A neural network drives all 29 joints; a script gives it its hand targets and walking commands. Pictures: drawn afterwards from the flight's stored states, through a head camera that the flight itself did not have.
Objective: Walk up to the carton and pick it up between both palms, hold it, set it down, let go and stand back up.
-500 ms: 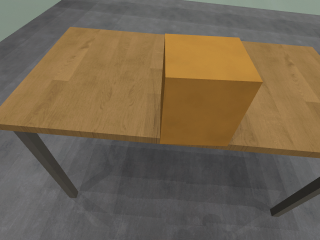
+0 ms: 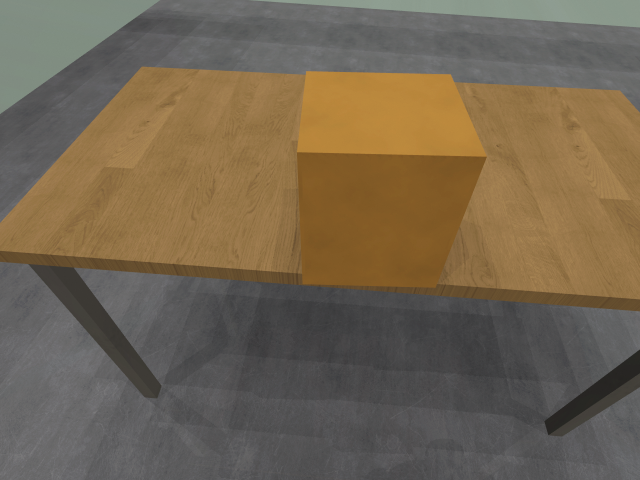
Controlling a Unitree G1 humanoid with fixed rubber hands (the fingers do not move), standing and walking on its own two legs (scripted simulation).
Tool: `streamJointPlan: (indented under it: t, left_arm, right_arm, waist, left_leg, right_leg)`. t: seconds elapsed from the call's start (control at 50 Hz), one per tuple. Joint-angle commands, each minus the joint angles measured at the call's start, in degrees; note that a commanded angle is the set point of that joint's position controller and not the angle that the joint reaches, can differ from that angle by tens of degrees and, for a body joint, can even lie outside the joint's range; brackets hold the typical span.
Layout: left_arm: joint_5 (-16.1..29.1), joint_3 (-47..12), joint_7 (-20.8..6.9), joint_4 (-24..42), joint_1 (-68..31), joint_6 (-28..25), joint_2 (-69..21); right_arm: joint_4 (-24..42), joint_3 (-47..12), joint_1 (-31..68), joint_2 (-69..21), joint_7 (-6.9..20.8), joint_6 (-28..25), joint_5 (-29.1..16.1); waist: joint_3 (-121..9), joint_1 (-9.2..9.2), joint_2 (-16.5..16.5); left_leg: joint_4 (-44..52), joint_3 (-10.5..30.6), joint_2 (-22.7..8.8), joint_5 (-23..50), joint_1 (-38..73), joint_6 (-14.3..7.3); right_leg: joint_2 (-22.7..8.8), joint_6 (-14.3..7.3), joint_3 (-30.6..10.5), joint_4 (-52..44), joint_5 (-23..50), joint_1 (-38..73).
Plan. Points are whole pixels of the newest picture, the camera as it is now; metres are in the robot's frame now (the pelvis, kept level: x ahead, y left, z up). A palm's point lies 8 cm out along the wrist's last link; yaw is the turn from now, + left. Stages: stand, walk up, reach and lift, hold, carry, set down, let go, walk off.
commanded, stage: walk up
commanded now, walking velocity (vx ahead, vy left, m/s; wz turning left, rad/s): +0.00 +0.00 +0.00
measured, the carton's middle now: (373, 183) +0.51 -0.06 +0.10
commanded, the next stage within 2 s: stand in 0.16 s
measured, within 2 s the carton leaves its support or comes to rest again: neither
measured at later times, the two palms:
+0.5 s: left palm out of the picture -0.03 +0.18 -0.15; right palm out of the picture -0.04 -0.21 -0.15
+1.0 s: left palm out of the picture +0.14 +0.18 -0.09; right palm out of the picture +0.15 -0.20 -0.09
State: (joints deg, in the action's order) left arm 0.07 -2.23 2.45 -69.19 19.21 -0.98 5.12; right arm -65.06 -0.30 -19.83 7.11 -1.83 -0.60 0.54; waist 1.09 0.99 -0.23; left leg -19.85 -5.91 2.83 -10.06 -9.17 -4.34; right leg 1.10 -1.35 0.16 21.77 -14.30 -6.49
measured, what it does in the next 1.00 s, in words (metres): stands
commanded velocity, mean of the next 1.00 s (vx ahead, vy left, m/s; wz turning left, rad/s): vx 0.00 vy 0.00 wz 0.00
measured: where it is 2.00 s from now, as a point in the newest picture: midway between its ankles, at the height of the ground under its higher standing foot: outside the picture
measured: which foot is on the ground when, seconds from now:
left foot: down 0.00-1.00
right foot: down 0.00-1.00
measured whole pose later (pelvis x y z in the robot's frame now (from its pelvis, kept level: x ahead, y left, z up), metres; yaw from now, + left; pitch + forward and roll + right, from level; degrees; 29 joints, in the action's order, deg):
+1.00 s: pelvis -0.02 -0.03 -0.01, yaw +1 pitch -3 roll +0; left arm -8.8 3.6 -10.8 -15.2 5.8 53.2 9.1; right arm -33.8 -11.9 0.4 8.9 -7.1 28.7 -19.0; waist 1.5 2.8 -2.6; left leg -31.3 -6.2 -1.3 -13.9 -14.4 -1.4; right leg 3.1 -3.4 3.1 30.2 -17.3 -10.0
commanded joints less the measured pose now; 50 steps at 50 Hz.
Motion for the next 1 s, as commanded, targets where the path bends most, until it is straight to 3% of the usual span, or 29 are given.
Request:
streamJointPlan:
  t: [0.0,0.06,0.12,0.18,0.2,0.22,0.3,0.32,0.42,0.44,0.48,0.54,0.56,0.58,0.6,0.64,0.66,0.68,0.7,0.74,0.78,0.8,0.84,0.88,0.92,0.98]
  left_arm:
    - [-0.3,1.1,0.3,1.3,3.6,-0.7,4.1]
    - [0.1,1.1,0.2,1.1,4.5,-0.5,3.9]
    - [-0.4,1.3,0.2,1.5,4.2,-0.5,4.0]
    - [-0.5,1.3,0.1,1.6,5.4,-0.4,4.0]
    - [-0.5,1.5,0.1,2.0,4.9,-0.5,4.0]
    - [-0.2,1.4,0.1,1.5,5.9,-0.6,3.8]
    - [0.0,1.6,0.1,2.5,5.0,-0.8,3.7]
    - [-0.3,1.7,0.1,2.7,4.8,-0.8,3.3]
    - [-0.3,2.0,0.2,2.8,6.4,-0.8,3.9]
    - [-0.2,2.1,0.2,2.7,6.0,-0.8,3.8]
    - [-0.4,2.2,0.2,3.1,5.1,-0.7,4.0]
    - [-0.3,1.9,0.0,2.6,6.4,-0.8,3.2]
    - [4.5,3.9,-2.9,27.1,-58.1,10.2,22.2]
    - [9.5,0.6,-0.8,19.9,-45.1,17.7,21.8]
    - [12.6,0.4,-0.4,23.1,-44.4,22.8,21.7]
    - [14.5,-0.5,-0.3,25.1,-37.9,31.4,16.1]
    - [13.6,0.5,-0.1,31.1,-38.2,34.1,14.6]
    - [11.9,0.8,-0.2,35.1,-37.2,36.8,13.9]
    - [10.4,0.4,-1.0,38.1,-35.2,39.3,11.4]
    - [7.2,2.5,-5.1,37.8,-28.9,43.6,9.0]
    - [0.9,6.1,-9.7,37.6,-19.4,47.7,8.4]
    - [-2.9,8.0,-11.7,37.7,-12.5,50.6,9.3]
    - [-9.4,10.2,-13.9,47.5,-5.3,55.2,12.6]
    - [-13.0,10.8,-13.9,56.3,-4.5,57.5,14.6]
    - [-12.1,10.9,-12.7,61.8,-6.9,56.5,15.7]
    - [-8.2,9.8,-10.1,67.4,-13.7,50.3,16.1]
  right_arm:
    - [-0.3,0.4,-3.9,3.1,-0.4,-0.3,0.2]
    - [-0.3,0.1,-4.4,2.6,-0.5,-0.2,0.2]
    - [-1.4,-0.2,-4.7,2.2,-0.6,-0.1,0.0]
    - [-1.4,-0.1,-4.6,3.2,-0.6,-0.1,0.3]
    - [-1.0,0.2,-5.0,3.8,-0.6,-0.2,0.2]
    - [-1.1,0.0,-5.5,3.4,-0.6,-0.3,0.0]
    - [-1.8,0.1,-5.2,3.0,-0.5,-0.6,0.0]
    - [-1.5,0.0,-5.1,3.1,-0.6,-0.6,0.0]
    - [-1.9,0.3,-3.4,3.0,-0.7,-0.5,0.2]
    - [-1.9,0.1,-4.3,2.4,-0.6,-0.5,0.3]
    - [-2.6,-0.2,-4.8,2.2,-0.6,-0.6,0.1]
    - [-2.2,0.0,-4.4,3.0,-0.7,-0.6,0.1]
    - [23.4,8.9,63.2,9.8,1.1,0.9,4.5]
    - [18.7,9.6,48.1,8.8,2.7,8.3,4.1]
    - [25.4,8.4,46.2,7.4,3.3,13.1,1.6]
    - [30.0,6.4,37.2,5.0,4.5,21.8,-0.6]
    - [31.5,5.0,32.7,3.6,4.8,23.5,-2.5]
    - [30.9,3.0,28.6,2.5,5.0,24.9,-4.7]
    - [28.2,-0.4,24.3,1.7,5.3,25.7,-8.1]
    - [22.4,-6.4,19.5,2.9,3.9,27.7,-16.0]
    - [20.2,-9.9,15.7,6.0,0.9,29.5,-20.7]
    - [20.4,-11.8,13.6,8.2,-1.0,30.7,-23.0]
    - [24.4,-11.8,12.6,13.1,-4.4,31.1,-23.8]
    - [28.5,-9.5,14.3,14.2,-6.9,30.2,-21.2]
    - [36.6,-6.9,16.9,11.5,-7.8,29.4,-16.6]
    - [50.1,-3.0,20.0,6.0,-5.4,27.4,-11.4]
  waist:
    - [3.9,0.01,0.7]
    - [5.0,-0.51,-1.1]
    - [6.3,-0.5,0.5]
    - [6.8,-0.35,-0.7]
    - [6.4,-0.26,-2.6]
    - [4.0,-0.36,-1.2]
    - [2.8,-0.37,-2.5]
    - [4.1,0.14,-1.0]
    - [5.1,-0.81,1.4]
    - [5.0,-0.22,-0.2]
    - [5.3,-0.28,2.0]
    - [3.1,-0.05,-0.4]
    - [-5.3,0.48,-8.1]
    - [-1.2,1.2,-9.1]
    - [-3.2,0.77,-9.8]
    - [-17.5,0.37,-4.7]
    - [-21.4,-1.61,-0.2]
    - [-25.9,-1.62,3.5]
    - [-28.3,-0.63,6.2]
    - [-30.8,1.85,7.2]
    - [-24.8,2.48,5.6]
    - [-20.3,1.27,5.0]
    - [-12.2,1.5,3.2]
    - [0.4,1.35,2.4]
    - [7.7,0.41,0.2]
    - [6.3,-1.32,2.6]
  left_leg:
    - [2.6,7.6,-8.5,3.4,3.3,1.1]
    - [2.3,7.7,-9.0,2.7,3.4,1.0]
    - [2.8,7.9,-8.7,1.1,0.5,1.3]
    - [2.0,8.2,-8.9,2.0,0.5,0.7]
    - [1.6,8.2,-9.3,3.1,1.5,1.0]
    - [1.5,8.2,-9.2,1.4,1.7,0.9]
    - [1.4,8.0,-9.5,3.5,2.4,1.0]
    - [1.3,8.5,-9.4,3.8,1.2,0.6]
    - [1.1,8.0,-9.0,5.0,2.9,1.3]
    - [1.1,7.8,-9.4,5.2,1.9,1.4]
    - [1.9,8.3,-9.9,5.6,1.2,1.1]
    - [1.5,7.9,-9.5,4.0,2.9,1.2]
    - [-9.6,5.5,-6.6,-9.3,-19.1,2.2]
    - [-13.9,2.8,-6.3,-21.4,-26.4,2.7]
    - [-14.3,1.9,-6.3,-21.3,-28.4,2.7]
    - [-17.1,1.7,-7.1,-12.0,-23.7,4.4]
    - [-18.4,2.7,-6.9,-8.6,-22.2,5.7]
    - [-20.6,3.4,-6.9,-2.5,-18.9,7.1]
    - [-23.3,4.4,-6.7,8.8,-11.2,8.7]
    - [-26.4,7.6,-6.9,25.2,3.9,9.5]
    - [-22.9,8.1,-6.6,29.0,11.4,8.5]
    - [-18.8,6.9,-6.1,27.3,13.3,8.5]
    - [-12.9,5.3,-5.0,21.4,12.6,8.3]
    - [-8.0,3.3,-4.1,12.2,8.8,7.6]
    - [-6.1,1.8,-3.9,4.7,3.8,6.6]
    - [-4.1,0.3,-5.6,-4.1,-0.3,6.0]
  right_leg:
    - [-7.2,-2.3,-6.5,-5.6,4.8,-7.6]
    - [-7.2,-2.2,-6.5,-6.1,2.9,-9.0]
    - [-6.9,-2.3,-6.0,-5.9,3.4,-7.9]
    - [-6.6,-1.8,-5.8,-5.8,3.3,-8.6]
    - [-6.7,-2.0,-5.8,-5.2,4.2,-9.1]
    - [-6.6,-2.2,-6.0,-5.5,2.9,-8.0]
    - [-6.7,-2.2,-5.6,-5.3,4.6,-6.8]
    - [-6.9,-2.1,-5.7,-5.0,5.9,-6.1]
    - [-6.5,-2.3,-5.9,-5.3,6.4,-8.1]
    - [-6.6,-2.3,-5.7,-5.2,5.9,-7.4]
    - [-6.7,-2.6,-5.4,-4.7,6.6,-6.1]
    - [-6.4,-2.6,-5.7,-5.1,5.7,-6.8]
    - [-4.2,-1.5,-1.6,9.2,-9.3,-20.0]
    - [-6.3,-2.6,-1.2,12.6,-19.5,-17.2]
    - [-7.4,-3.0,-2.4,12.7,-18.1,-13.7]
    - [-8.5,-1.8,-4.1,15.5,-5.9,-7.8]
    - [-8.3,-2.0,-3.4,17.9,1.6,-10.9]
    - [-8.3,-2.7,-2.6,20.3,10.5,-15.1]
    - [-8.0,-2.9,-1.3,21.9,21.8,-21.0]
    - [-5.8,-0.9,1.3,23.6,33.2,-27.2]
    - [-3.5,1.3,2.2,18.5,34.9,-22.1]
    - [-2.6,2.2,1.7,13.7,35.9,-15.1]
    - [-0.7,2.7,1.6,7.6,32.1,-8.2]
    - [1.0,1.7,2.7,2.4,21.4,-11.0]
    - [1.2,0.9,3.1,-0.7,11.5,-13.6]
    - [0.2,0.5,2.6,-1.8,0.9,-15.2]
